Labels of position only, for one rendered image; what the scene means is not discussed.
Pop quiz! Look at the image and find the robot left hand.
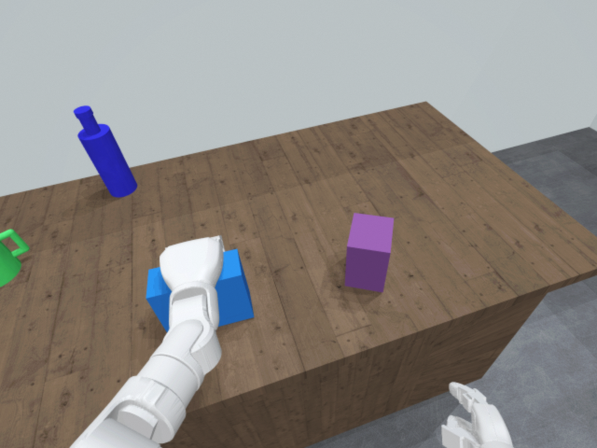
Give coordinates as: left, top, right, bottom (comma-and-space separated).
160, 235, 226, 291

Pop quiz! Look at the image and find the table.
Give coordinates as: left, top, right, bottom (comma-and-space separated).
0, 102, 597, 448

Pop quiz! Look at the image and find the robot right hand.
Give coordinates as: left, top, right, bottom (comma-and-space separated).
441, 382, 513, 448

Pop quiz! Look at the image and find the sponge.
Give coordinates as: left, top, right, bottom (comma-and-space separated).
146, 249, 254, 332

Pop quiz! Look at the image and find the robot left upper arm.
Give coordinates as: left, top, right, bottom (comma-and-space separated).
79, 417, 162, 448

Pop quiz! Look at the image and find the robot left forearm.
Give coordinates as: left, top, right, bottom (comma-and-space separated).
70, 282, 222, 448

